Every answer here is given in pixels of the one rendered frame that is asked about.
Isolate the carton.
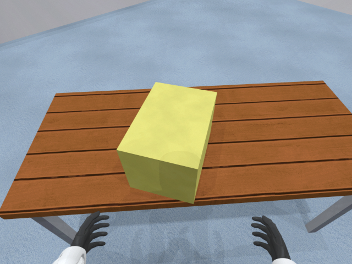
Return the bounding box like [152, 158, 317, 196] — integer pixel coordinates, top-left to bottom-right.
[117, 82, 217, 204]

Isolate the table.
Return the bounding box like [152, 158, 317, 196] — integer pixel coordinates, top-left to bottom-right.
[0, 81, 352, 245]

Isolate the robot right hand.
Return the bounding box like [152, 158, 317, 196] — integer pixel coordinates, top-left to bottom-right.
[251, 215, 291, 261]

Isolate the robot left hand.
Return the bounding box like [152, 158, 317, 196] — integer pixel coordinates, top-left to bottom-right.
[71, 211, 109, 253]

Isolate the left robot forearm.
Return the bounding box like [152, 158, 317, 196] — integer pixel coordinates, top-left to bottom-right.
[52, 246, 86, 264]

